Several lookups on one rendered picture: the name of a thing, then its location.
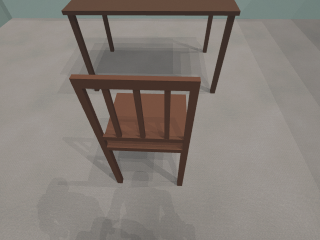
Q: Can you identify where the table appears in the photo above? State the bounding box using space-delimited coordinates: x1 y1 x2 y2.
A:
61 0 241 94

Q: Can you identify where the chair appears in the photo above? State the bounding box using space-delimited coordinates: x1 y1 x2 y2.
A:
69 74 201 186

